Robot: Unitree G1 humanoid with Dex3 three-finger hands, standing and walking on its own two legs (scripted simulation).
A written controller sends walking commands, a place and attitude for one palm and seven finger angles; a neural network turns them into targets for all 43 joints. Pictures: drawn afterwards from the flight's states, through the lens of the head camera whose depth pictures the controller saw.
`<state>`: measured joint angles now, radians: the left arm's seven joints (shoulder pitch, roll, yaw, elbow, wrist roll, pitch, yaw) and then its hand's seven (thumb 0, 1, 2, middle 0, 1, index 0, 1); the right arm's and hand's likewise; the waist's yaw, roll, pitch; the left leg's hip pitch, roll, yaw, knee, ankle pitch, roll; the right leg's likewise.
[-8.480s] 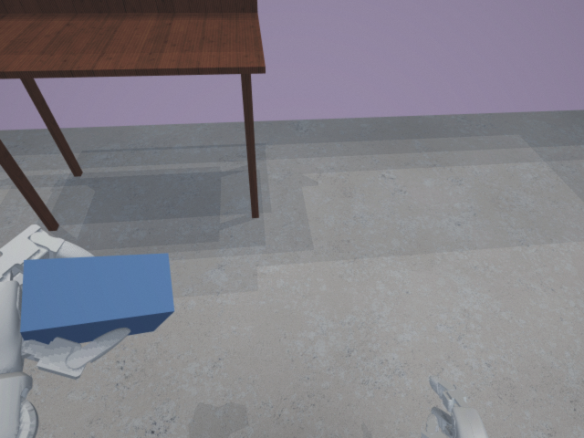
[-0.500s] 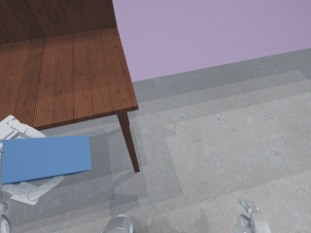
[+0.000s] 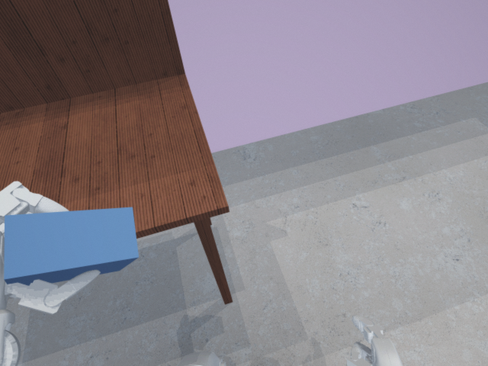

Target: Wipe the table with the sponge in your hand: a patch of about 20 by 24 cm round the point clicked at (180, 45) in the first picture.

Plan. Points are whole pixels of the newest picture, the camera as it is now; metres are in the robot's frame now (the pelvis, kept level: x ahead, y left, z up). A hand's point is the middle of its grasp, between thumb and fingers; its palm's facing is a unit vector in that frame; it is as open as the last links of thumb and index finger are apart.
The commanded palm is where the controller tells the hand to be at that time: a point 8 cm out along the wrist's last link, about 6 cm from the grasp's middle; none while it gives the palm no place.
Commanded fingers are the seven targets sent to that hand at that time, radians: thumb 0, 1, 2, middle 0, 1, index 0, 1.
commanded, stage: come to a stop and stand still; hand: left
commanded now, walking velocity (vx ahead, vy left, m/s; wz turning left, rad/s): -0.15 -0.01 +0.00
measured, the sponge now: (91, 245) +0.23 +0.20 +0.15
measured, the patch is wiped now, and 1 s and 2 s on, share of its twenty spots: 0.00 0.00 0.00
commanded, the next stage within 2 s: look again from close up in 1.66 s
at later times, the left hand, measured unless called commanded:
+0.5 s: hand (43, 258) +0.20 +0.24 +0.17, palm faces +0.33 -0.82 -0.46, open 10.1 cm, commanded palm +0.15 +0.28 +0.18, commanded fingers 0.00 0.10 1.30 -1.20 -1.60 -1.20 -1.60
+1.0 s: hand (23, 329) +0.13 +0.23 +0.17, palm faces +0.39 -0.82 -0.41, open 10.1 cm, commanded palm +0.09 +0.26 +0.18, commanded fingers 0.00 0.10 1.30 -1.20 -1.60 -1.20 -1.60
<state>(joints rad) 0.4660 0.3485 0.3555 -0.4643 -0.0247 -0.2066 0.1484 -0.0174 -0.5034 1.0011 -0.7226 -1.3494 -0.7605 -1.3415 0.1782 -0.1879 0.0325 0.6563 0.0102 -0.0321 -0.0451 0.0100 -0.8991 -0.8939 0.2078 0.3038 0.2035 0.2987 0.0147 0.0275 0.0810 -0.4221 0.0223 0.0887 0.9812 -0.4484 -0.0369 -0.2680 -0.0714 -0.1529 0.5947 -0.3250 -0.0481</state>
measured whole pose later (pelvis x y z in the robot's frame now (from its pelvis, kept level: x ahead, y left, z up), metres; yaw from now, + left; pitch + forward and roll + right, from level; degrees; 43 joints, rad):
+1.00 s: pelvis -0.08 -0.01 +0.00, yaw -1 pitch -2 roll +0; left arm 0.47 0.37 0.33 -0.48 -0.02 -0.17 0.15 -0.02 -0.50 1.00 -0.73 -1.35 -0.76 -1.34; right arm 0.22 -0.20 0.02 0.58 0.00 -0.05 -0.08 0.01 -0.90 -0.89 0.20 0.30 0.20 0.30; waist 0.02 -0.01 0.04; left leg -0.24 0.03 0.08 0.52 -0.25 0.00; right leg -0.29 0.01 -0.14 0.51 -0.20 -0.03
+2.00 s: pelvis -0.07 +0.03 +0.01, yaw -3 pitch +0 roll +0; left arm 0.40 0.35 0.34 -0.40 -0.04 -0.24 0.10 -0.02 -0.50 1.01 -0.73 -1.35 -0.76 -1.34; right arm 0.25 -0.22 0.02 0.57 0.01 -0.15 -0.01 0.01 -0.90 -0.89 0.21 0.30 0.20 0.30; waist 0.02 -0.01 0.05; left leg -0.20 -0.02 0.10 0.46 -0.26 0.06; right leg -0.27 -0.01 -0.08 0.44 -0.17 -0.02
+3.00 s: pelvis +0.01 +0.08 -0.02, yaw -2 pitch -2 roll -1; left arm 0.44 0.45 0.44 -0.53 -0.04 -0.26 0.08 -0.02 -0.50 1.01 -0.72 -1.35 -0.76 -1.35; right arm 0.25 -0.21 0.00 0.60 -0.01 -0.05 0.00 0.01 -0.90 -0.89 0.21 0.30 0.20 0.30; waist 0.00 0.01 0.09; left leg -0.43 -0.06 0.02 1.22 -0.46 0.02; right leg -0.39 0.01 -0.20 0.67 -0.26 -0.12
